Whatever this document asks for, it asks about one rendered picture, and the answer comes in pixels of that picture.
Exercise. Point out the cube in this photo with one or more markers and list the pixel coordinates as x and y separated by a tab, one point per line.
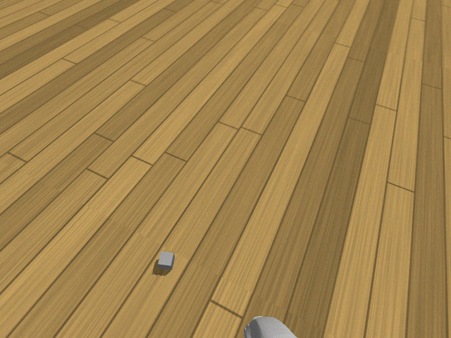
166	260

